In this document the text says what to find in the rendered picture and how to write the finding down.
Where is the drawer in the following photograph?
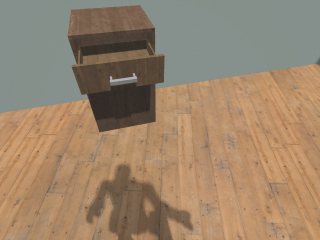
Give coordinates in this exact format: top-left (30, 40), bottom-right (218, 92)
top-left (71, 39), bottom-right (165, 95)

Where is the handle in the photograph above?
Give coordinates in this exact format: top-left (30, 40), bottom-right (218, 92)
top-left (110, 73), bottom-right (138, 86)

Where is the cabinet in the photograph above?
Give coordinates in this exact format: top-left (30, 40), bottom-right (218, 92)
top-left (67, 5), bottom-right (156, 132)

